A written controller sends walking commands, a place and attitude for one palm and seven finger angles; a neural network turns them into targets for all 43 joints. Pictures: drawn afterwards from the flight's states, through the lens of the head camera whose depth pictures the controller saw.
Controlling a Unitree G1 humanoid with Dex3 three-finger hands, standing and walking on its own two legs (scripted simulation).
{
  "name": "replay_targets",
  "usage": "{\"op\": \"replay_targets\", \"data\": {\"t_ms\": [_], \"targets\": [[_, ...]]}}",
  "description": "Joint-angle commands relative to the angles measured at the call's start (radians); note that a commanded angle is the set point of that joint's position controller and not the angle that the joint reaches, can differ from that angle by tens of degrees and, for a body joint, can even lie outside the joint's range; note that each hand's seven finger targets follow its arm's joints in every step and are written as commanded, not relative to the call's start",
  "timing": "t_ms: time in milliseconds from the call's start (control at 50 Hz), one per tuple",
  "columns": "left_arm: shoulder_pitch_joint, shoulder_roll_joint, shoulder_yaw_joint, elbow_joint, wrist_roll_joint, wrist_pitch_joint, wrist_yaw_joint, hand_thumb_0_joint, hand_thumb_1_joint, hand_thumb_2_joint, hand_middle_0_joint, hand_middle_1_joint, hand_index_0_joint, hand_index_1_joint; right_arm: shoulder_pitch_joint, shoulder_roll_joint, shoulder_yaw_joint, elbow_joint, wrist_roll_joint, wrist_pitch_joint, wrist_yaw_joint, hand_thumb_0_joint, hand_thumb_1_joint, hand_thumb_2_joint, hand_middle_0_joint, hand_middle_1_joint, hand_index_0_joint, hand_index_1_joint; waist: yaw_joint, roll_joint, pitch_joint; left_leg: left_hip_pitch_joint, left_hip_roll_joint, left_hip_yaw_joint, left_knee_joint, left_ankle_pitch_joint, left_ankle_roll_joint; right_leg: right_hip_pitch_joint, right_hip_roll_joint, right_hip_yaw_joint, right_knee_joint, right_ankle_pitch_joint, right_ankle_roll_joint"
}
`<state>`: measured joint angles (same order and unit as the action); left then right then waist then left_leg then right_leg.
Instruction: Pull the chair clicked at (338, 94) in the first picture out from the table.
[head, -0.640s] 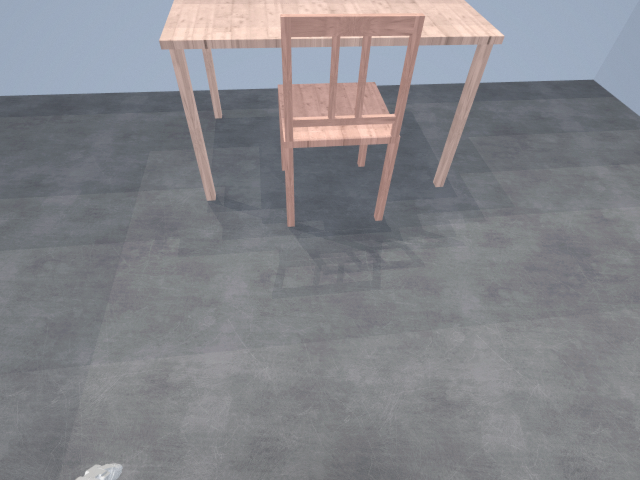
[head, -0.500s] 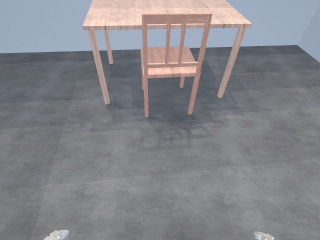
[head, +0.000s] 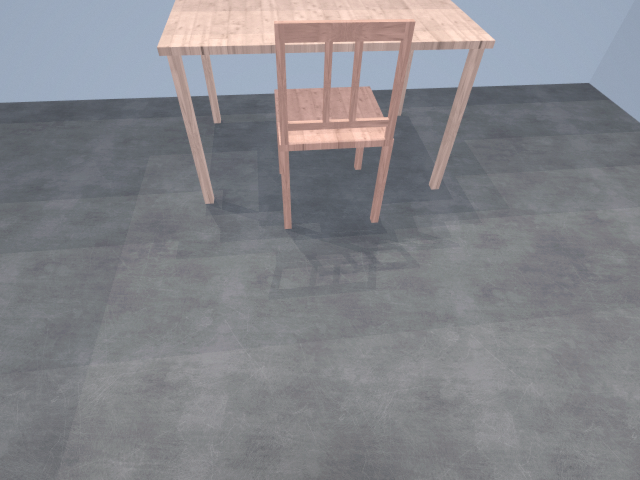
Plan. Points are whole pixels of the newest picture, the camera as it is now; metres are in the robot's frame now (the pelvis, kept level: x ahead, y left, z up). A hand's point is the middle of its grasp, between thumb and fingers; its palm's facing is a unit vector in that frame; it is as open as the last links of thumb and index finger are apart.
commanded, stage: stand and wait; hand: left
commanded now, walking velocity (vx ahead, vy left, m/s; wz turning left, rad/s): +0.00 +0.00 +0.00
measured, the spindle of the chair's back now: (327, 84) +1.29 +0.04 -0.11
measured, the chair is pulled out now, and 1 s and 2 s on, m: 0.00 0.00 0.00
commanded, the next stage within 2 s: look at it before walking up in 0.30 s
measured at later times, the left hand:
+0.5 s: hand out of the picture +0.07 +0.24 -0.16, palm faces -0.04 -0.95 -0.32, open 7.4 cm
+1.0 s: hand out of the picture +0.06 +0.24 -0.16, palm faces -0.04 -0.94 -0.33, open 7.4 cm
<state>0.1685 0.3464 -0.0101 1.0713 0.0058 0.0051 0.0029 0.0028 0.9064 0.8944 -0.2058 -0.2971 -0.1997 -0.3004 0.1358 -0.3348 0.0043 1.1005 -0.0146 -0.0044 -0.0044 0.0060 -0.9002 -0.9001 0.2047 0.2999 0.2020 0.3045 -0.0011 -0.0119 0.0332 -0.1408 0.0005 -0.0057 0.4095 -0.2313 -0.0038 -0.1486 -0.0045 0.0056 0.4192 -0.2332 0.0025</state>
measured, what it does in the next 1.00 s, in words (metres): stands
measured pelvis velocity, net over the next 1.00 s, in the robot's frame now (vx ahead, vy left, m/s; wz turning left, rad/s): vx -0.01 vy -0.01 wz -0.01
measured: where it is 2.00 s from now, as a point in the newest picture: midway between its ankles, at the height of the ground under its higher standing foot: (328, 476)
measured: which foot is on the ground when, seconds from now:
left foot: down 0.00-1.00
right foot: down 0.00-1.00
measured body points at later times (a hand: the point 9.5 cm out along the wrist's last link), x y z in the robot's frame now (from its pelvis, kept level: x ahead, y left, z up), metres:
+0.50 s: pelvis -0.01 -0.01 +0.00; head -0.01 +0.00 +0.45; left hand +0.07 +0.29 -0.13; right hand +0.06 -0.30 -0.13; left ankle +0.00 +0.12 -0.74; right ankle +0.00 -0.12 -0.74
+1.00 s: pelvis -0.01 -0.01 +0.00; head +0.00 +0.00 +0.45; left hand +0.07 +0.29 -0.13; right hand +0.06 -0.30 -0.13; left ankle +0.00 +0.12 -0.74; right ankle +0.00 -0.12 -0.74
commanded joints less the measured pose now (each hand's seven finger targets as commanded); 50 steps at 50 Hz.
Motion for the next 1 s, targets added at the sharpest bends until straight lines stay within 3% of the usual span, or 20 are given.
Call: {"op": "replay_targets", "data": {"t_ms": [0,140,980], "targets": [[-0.06,0.2,0.042,-0.06,0.001,-0.033,0.011,0.0,0.9,0.9,-0.2,-0.3,-0.2,-0.3,-0.071,-0.203,-0.037,-0.069,0.005,-0.028,-0.009,0.0,-0.9,-0.9,0.2,0.3,0.2,0.3,0.003,0.014,-0.06,-0.007,0.108,-0.084,-0.072,0.134,0.034,0.004,-0.12,0.109,-0.078,0.152,-0.04],[-0.062,0.199,0.041,-0.055,0.004,-0.031,0.009,0.0,0.9,0.9,-0.2,-0.3,-0.2,-0.3,-0.062,-0.202,-0.035,-0.058,0.006,-0.025,-0.007,0.0,-0.9,-0.9,0.2,0.3,0.2,0.3,0.003,0.012,-0.034,-0.02,0.106,-0.089,-0.089,0.075,0.033,-0.025,-0.113,0.125,-0.107,0.05,-0.039],[-0.05,0.191,0.041,-0.046,0.006,-0.036,0.009,0.0,0.9,0.9,-0.2,-0.3,-0.2,-0.3,-0.055,-0.195,-0.036,-0.046,0.007,-0.03,-0.007,0.0,-0.9,-0.9,0.2,0.3,0.2,0.3,0.002,0.012,-0.06,0.02,0.121,-0.085,-0.104,0.141,0.028,-0.003,-0.113,0.12,-0.109,0.148,-0.035]]}}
